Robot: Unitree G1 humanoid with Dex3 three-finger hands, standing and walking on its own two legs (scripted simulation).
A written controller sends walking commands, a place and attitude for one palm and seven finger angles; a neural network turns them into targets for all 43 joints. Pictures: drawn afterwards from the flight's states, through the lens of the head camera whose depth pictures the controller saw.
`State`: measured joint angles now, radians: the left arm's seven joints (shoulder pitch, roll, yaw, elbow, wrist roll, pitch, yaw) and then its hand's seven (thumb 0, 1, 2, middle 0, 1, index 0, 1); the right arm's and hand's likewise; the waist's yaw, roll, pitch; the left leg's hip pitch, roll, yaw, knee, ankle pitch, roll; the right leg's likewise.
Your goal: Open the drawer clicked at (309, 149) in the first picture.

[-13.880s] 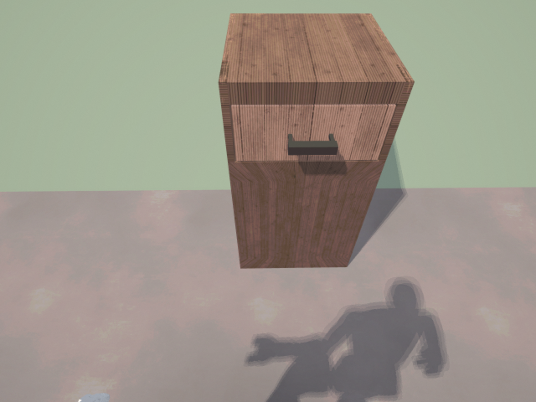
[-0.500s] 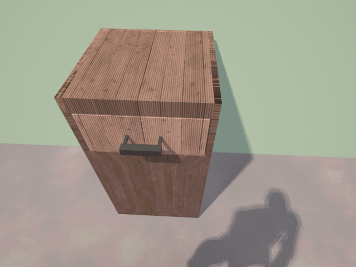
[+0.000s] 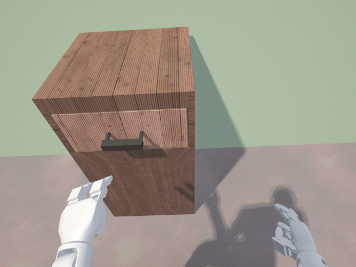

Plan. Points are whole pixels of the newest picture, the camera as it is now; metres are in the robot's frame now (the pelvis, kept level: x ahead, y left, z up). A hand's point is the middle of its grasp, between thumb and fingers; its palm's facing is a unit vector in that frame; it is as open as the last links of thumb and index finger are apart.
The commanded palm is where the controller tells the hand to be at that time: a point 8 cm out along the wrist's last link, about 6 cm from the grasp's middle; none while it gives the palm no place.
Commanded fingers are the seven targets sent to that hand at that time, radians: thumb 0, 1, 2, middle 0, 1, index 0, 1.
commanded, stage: raise the hand with hooked fingers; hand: left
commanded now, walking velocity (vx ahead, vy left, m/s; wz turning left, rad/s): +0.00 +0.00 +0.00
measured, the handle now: (123, 139) +0.50 +0.22 -0.04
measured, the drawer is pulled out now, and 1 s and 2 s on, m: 0.00 0.00 0.00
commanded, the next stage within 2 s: move the hooked fingers above the handle in 1.56 s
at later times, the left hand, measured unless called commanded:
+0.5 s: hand (88, 218) +0.22 +0.22 +0.01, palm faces -0.02 -0.11 -0.99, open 11.0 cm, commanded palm +0.20 +0.23 +0.06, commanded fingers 0.00 -0.10 0.47 -0.27 -0.94 -0.27 -0.94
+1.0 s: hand (71, 177) +0.29 +0.26 +0.08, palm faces +0.07 -0.08 -0.99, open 13.6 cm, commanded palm +0.27 +0.26 +0.13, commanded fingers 0.00 -0.50 0.30 -0.30 -1.20 -0.30 -1.20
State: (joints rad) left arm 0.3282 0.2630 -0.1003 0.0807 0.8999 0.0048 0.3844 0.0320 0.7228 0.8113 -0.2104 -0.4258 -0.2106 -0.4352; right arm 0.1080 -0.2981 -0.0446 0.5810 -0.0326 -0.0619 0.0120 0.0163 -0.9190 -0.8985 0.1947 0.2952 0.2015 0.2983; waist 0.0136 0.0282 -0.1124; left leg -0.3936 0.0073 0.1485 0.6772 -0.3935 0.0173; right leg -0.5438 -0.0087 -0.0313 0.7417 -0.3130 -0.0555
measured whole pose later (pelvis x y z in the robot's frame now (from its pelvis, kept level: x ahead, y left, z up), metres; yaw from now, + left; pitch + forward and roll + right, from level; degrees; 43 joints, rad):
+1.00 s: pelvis +0.01 +0.02 +0.02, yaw +2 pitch +2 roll +1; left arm 0.01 0.39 -0.11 0.07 1.00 0.08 0.20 0.00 -0.43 0.33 -0.32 -1.15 -0.32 -1.16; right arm 0.09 -0.24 0.00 0.59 0.00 0.10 -0.02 0.01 -0.91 -0.90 0.20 0.30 0.20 0.30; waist 0.08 0.07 -0.02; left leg -0.23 -0.03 0.07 0.51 -0.32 0.04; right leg -0.35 -0.02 -0.06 0.55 -0.25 -0.03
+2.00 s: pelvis +0.01 +0.00 +0.02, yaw +3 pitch +5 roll +1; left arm -0.23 0.45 -0.08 0.28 0.98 -0.05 0.13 0.00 -0.49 0.30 -0.32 -1.20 -0.32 -1.21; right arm 0.14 -0.25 -0.01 0.62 0.01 0.10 -0.04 0.00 -0.91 -0.90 0.20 0.30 0.20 0.30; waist 0.07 0.06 -0.02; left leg -0.28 -0.02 0.05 0.49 -0.30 0.02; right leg -0.39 -0.01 -0.08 0.52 -0.22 -0.05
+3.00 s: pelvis +0.02 +0.01 +0.01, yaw +2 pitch +13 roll +1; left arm -0.59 0.34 -0.14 0.81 1.07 0.00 0.33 0.00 -0.49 0.30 -0.32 -1.20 -0.32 -1.21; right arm 0.26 -0.25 -0.06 0.67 0.01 0.11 -0.02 0.00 -0.91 -0.90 0.20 0.30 0.20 0.30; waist -0.02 0.05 -0.09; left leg -0.48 -0.02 0.06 0.62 -0.36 0.03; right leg -0.59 -0.01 -0.07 0.64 -0.27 -0.04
